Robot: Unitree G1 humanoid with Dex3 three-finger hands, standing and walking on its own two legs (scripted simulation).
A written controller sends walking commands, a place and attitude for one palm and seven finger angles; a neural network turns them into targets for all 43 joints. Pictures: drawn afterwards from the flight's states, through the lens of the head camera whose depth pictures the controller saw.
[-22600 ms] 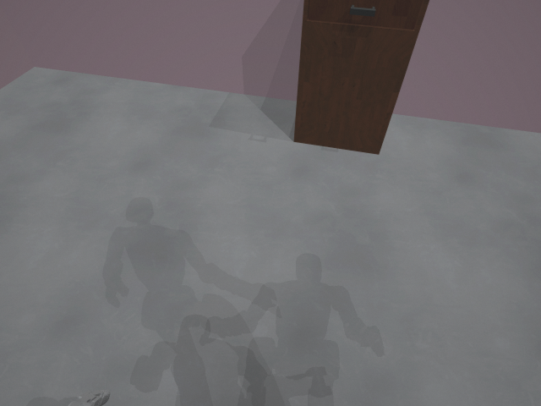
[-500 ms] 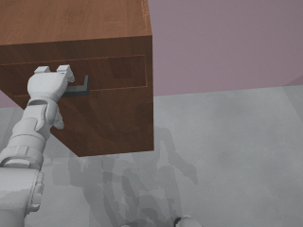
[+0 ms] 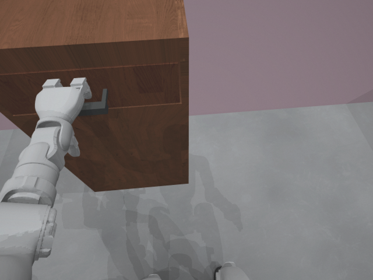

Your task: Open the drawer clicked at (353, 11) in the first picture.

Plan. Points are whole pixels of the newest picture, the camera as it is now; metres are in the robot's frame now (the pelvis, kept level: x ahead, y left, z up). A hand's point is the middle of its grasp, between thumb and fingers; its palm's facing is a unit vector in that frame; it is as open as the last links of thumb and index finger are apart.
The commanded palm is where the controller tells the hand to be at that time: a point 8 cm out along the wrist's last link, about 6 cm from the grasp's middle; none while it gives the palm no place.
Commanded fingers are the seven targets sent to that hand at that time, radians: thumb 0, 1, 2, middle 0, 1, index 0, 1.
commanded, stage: lower the fingers behind the handle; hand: left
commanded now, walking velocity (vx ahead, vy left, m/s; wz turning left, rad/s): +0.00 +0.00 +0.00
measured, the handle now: (86, 101) +0.52 +0.24 +0.03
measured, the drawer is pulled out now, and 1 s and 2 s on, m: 0.00 0.00 0.04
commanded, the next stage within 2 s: close the thumb around the handle in 0.64 s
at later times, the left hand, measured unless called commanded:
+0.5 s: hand (74, 129) +0.45 +0.27 +0.01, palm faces -0.05 +0.01 -1.00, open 14.0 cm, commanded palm +0.43 +0.26 +0.06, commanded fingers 0.00 -0.50 0.30 -0.30 -1.20 -0.30 -1.20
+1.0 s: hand (74, 128) +0.45 +0.27 +0.01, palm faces -0.05 +0.01 -1.00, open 12.1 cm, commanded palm +0.43 +0.26 +0.06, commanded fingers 0.00 0.28 0.64 -0.36 -1.28 -0.36 -1.28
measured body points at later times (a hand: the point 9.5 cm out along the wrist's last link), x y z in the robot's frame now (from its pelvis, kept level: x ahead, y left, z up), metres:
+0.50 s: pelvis -0.01 +0.00 -0.01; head +0.11 -0.01 +0.42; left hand +0.45 +0.26 +0.06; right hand +0.03 -0.28 -0.15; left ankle -0.04 +0.11 -0.70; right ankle +0.03 -0.15 -0.70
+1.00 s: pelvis +0.00 +0.00 -0.01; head +0.11 -0.01 +0.42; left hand +0.45 +0.26 +0.06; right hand +0.03 -0.28 -0.15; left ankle -0.04 +0.11 -0.70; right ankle +0.03 -0.15 -0.70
